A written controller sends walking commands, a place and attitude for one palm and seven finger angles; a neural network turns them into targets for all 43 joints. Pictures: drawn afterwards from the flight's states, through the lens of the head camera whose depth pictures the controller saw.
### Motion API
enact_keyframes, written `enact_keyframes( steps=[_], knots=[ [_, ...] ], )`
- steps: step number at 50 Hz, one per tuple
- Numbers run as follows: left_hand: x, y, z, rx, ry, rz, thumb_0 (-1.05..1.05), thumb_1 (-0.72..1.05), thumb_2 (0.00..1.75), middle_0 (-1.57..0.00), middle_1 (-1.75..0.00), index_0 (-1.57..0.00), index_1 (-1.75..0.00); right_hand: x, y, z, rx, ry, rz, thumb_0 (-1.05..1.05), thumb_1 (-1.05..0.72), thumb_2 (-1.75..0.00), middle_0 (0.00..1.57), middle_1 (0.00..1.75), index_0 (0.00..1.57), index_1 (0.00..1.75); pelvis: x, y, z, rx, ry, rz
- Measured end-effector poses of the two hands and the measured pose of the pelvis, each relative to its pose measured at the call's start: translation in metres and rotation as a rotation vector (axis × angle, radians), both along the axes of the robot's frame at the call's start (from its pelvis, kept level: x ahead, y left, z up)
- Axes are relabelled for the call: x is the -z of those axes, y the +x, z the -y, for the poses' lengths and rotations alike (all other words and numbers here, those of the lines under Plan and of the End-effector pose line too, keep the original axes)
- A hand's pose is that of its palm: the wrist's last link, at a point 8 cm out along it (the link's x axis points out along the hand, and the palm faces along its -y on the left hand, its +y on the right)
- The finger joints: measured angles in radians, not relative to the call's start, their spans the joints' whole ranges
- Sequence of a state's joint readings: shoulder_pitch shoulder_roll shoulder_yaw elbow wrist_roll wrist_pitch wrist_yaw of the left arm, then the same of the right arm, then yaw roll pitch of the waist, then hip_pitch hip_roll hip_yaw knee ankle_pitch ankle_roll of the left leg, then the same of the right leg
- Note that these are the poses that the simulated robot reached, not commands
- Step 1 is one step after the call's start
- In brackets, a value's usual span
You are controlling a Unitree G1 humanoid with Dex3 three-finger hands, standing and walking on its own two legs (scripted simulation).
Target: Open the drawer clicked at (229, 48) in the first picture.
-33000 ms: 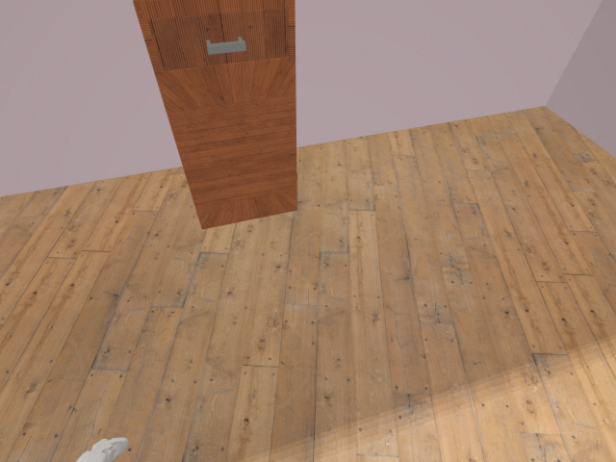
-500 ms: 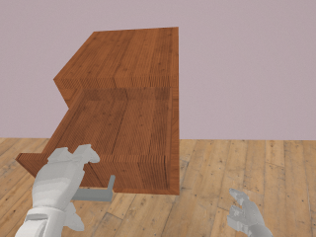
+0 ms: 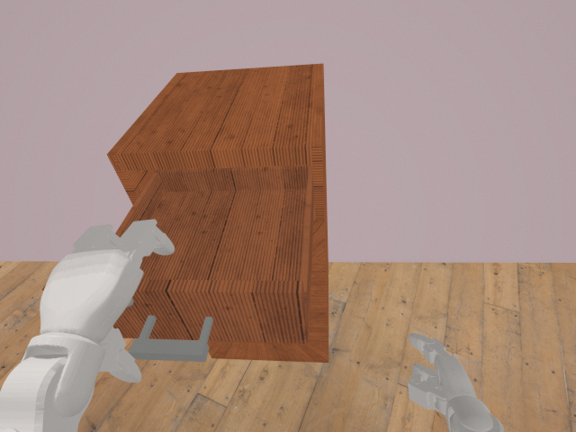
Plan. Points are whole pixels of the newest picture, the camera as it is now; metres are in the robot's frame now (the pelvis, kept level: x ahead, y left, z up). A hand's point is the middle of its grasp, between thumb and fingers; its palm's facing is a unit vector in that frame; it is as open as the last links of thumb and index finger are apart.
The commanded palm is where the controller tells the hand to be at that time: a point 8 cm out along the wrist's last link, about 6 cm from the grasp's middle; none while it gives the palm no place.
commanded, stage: draw the hand back to the body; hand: left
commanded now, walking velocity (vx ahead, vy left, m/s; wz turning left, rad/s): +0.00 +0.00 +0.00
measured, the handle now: (174, 336) +0.23 +0.23 +0.01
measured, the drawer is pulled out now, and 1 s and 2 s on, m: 0.30 0.30 0.30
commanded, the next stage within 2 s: step back with the hand held close in 1.70 s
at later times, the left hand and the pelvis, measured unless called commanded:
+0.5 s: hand (103, 321) +0.18 +0.25 +0.14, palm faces +0.11 -0.12 -0.99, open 13.9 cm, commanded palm +0.15 +0.24 +0.21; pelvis +0.00 -0.01 +0.00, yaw +1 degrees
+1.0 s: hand (131, 282) +0.21 +0.21 +0.18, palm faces +0.37 -0.87 -0.32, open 12.9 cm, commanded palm +0.16 +0.26 +0.21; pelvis +0.03 +0.00 +0.00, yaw +1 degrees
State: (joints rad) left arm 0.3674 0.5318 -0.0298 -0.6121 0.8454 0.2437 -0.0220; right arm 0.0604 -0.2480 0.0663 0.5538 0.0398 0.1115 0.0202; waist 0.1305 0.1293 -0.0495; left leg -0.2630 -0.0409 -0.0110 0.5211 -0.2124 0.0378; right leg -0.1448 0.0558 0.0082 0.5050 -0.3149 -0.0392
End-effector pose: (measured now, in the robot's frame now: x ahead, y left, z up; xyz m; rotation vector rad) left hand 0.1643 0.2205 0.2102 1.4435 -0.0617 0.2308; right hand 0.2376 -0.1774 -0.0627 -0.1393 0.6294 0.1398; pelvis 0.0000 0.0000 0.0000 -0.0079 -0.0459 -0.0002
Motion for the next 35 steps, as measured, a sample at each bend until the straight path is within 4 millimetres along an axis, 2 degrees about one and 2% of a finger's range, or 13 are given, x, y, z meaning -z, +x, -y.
enact_keyframes(
  steps=[5, 10, 14, 20, 24, 30, 35],
  knots=[
    [0.009, 0.000, -0.013, -0.076, -0.048, -0.058, 0.00, -0.49, 0.30, -0.31, -1.20, -0.31, -1.20, 0.000, -0.004, 0.005, -0.001, 0.003, -0.003, 0.01, -0.91, -0.89, 0.20, 0.30, 0.20, 0.30, -0.001, -0.003, 0.005, -0.008, 0.002, 0.005],
    [0.018, -0.004, -0.001, -0.028, -0.050, -0.104, 0.00, -0.49, 0.30, -0.32, -1.20, -0.31, -1.20, 0.000, -0.008, 0.011, 0.002, -0.024, 0.005, 0.01, -0.91, -0.89, 0.20, 0.30, 0.20, 0.30, -0.001, -0.004, 0.009, -0.012, 0.000, 0.006],
    [0.016, -0.008, 0.003, 0.023, -0.004, -0.097, 0.00, -0.49, 0.30, -0.32, -1.20, -0.32, -1.20, 0.002, -0.010, 0.016, 0.007, -0.042, 0.001, 0.01, -0.91, -0.89, 0.20, 0.30, 0.20, 0.30, 0.000, -0.003, 0.012, -0.011, -0.003, 0.006],
    [0.006, -0.013, -0.018, -0.034, 0.024, -0.063, 0.00, -0.49, 0.30, -0.32, -1.20, -0.32, -1.20, 0.007, -0.013, 0.022, 0.018, -0.048, -0.020, 0.01, -0.91, -0.89, 0.20, 0.30, 0.20, 0.30, 0.001, 0.001, 0.014, -0.014, -0.005, 0.001],
    [0.012, -0.014, -0.028, -0.087, -0.012, -0.084, 0.00, -0.49, 0.30, -0.32, -1.20, -0.32, -1.20, 0.010, -0.011, 0.025, 0.025, -0.051, -0.024, 0.01, -0.91, -0.89, 0.20, 0.30, 0.20, 0.30, 0.001, 0.003, 0.012, -0.022, -0.006, -0.007],
    [0.026, -0.007, -0.018, -0.020, -0.023, -0.141, 0.00, -0.49, 0.30, -0.32, -1.20, -0.32, -1.20, 0.010, -0.007, 0.023, 0.028, -0.078, -0.018, 0.01, -0.91, -0.89, 0.20, 0.30, 0.20, 0.30, 0.002, 0.006, 0.008, -0.025, -0.007, -0.023],
    [0.015, -0.007, -0.015, 0.043, 0.029, -0.093, 0.00, -0.49, 0.30, -0.32, -1.20, -0.32, -1.20, 0.007, -0.001, 0.018, 0.031, -0.073, -0.009, 0.01, -0.91, -0.89, 0.20, 0.30, 0.20, 0.30, 0.003, 0.012, 0.004, -0.014, -0.010, -0.036]
  ],
)
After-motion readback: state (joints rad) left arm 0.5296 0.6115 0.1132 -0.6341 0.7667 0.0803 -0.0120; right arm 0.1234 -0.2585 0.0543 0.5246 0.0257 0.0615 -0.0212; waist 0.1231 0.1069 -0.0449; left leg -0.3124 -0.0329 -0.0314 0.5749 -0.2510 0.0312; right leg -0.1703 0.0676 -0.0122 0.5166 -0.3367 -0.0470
